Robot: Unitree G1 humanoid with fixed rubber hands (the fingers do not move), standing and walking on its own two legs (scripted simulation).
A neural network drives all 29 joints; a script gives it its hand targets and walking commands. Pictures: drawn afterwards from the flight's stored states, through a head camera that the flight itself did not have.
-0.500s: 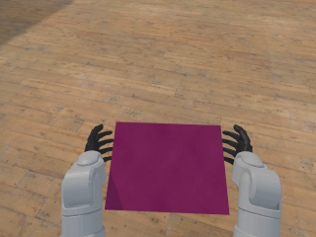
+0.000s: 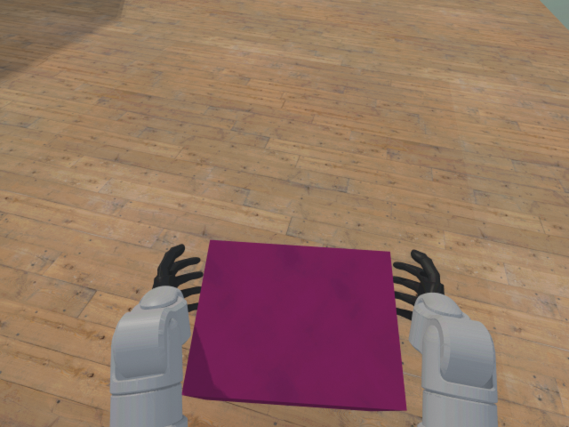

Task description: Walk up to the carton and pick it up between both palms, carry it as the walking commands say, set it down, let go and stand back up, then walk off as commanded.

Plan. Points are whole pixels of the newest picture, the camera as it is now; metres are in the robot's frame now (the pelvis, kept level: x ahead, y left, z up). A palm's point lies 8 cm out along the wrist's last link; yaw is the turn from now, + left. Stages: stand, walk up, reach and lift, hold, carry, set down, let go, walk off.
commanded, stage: carry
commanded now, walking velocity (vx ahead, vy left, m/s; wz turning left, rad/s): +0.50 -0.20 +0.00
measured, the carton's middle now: (293, 329) +0.28 -0.01 -0.02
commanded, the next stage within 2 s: none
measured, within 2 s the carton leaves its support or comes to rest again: neither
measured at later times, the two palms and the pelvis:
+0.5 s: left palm (258, 160) +0.58 +0.05 +0.06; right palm (423, 155) +0.61 -0.28 +0.07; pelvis +0.32 -0.13 +0.00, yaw +4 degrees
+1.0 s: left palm (296, 77) +0.93 -0.04 +0.07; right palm (421, 79) +0.93 -0.37 +0.08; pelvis +0.65 -0.20 -0.01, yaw +1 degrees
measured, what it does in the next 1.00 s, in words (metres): walks ahead: right foot, then left foot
